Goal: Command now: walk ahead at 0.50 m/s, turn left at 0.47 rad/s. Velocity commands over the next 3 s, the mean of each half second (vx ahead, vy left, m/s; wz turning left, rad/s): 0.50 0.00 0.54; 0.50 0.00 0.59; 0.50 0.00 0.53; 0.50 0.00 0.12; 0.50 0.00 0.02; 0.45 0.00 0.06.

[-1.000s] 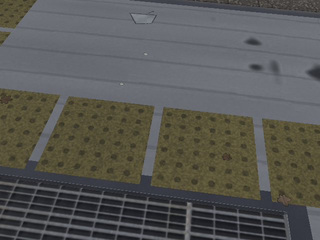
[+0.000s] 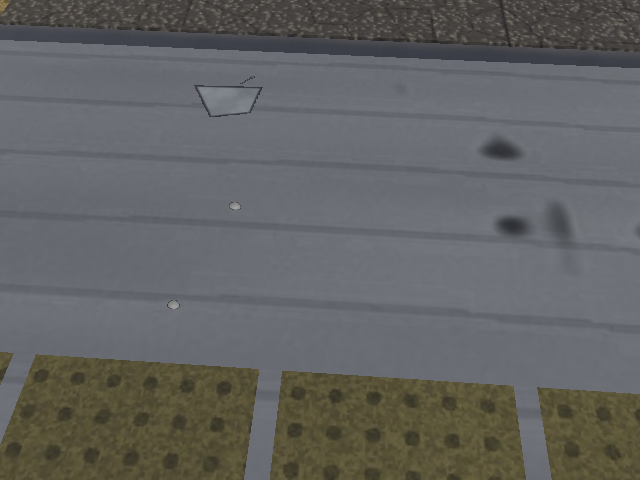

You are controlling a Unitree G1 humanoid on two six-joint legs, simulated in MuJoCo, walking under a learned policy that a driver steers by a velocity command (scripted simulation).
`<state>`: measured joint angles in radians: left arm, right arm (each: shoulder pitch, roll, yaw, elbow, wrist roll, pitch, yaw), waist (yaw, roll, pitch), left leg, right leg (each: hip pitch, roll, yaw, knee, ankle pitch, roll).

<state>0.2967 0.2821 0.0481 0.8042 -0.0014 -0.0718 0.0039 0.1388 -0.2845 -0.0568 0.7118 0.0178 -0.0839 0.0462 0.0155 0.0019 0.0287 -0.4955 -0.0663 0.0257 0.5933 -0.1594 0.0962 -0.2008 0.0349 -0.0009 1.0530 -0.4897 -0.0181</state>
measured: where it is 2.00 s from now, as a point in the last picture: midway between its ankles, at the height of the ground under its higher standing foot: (146, 292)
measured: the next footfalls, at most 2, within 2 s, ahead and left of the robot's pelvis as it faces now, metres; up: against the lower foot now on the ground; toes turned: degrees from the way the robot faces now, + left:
right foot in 0.40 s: +0.42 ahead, -0.10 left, +0.00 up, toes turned +18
left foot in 0.92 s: +0.56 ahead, +0.26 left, +0.00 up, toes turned +35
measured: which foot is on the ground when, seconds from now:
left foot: down 0.00-0.42, up 0.44-0.90, down 0.92-1.00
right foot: up 0.00-0.38, down 0.40-0.92, up 0.94-1.00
